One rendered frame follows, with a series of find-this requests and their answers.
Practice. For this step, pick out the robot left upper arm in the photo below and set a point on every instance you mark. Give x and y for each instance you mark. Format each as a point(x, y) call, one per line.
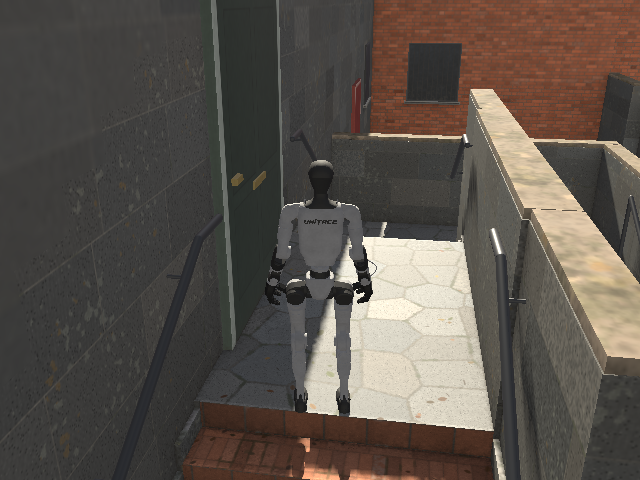
point(288, 213)

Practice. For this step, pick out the left robot foot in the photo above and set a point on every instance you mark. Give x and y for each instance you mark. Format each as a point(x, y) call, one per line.
point(300, 404)

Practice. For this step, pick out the robot left hand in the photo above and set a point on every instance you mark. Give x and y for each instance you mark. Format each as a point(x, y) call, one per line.
point(270, 290)

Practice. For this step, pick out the robot right upper arm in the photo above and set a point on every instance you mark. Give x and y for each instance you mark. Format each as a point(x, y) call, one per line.
point(352, 213)

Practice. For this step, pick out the robot right hand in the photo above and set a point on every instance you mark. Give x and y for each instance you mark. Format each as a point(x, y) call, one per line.
point(366, 289)

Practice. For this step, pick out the robot right thigh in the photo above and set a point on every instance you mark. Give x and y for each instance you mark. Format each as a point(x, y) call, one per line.
point(343, 294)

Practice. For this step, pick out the right robot forearm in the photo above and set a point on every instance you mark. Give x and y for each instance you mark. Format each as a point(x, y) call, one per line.
point(362, 269)

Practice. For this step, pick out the left robot forearm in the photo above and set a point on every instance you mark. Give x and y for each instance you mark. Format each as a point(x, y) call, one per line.
point(276, 269)

